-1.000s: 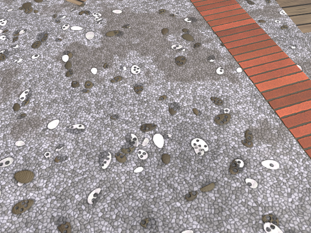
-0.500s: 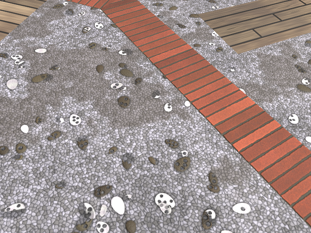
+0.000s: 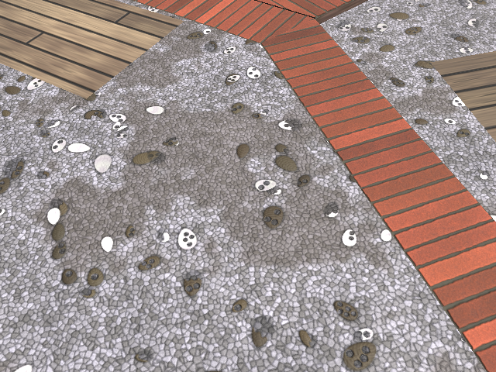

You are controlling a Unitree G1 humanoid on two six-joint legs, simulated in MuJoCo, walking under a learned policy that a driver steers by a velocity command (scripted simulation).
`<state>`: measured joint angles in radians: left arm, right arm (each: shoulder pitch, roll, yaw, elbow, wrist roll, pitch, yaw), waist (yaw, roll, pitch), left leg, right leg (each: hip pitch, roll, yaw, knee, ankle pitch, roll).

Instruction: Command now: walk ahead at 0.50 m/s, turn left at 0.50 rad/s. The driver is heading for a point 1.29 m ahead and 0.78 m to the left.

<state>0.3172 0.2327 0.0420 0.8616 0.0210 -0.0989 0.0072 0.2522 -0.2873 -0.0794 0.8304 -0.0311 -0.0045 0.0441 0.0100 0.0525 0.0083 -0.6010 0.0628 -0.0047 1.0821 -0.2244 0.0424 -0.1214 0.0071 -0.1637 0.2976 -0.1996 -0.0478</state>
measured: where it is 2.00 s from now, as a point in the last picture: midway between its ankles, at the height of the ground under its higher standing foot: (112, 259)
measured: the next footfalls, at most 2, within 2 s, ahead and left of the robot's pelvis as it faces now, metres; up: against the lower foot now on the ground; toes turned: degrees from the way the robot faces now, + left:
left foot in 0.28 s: +0.28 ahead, +0.13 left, +0.00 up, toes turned +15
right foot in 0.82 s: +0.63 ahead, +0.08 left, +0.00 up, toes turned +31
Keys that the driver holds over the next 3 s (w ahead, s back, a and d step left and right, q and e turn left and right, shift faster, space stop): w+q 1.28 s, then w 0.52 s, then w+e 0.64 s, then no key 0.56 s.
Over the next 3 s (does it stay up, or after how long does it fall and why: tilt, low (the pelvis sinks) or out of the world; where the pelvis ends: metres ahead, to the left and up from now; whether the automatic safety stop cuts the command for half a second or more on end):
stays up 1.18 0.81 -0.01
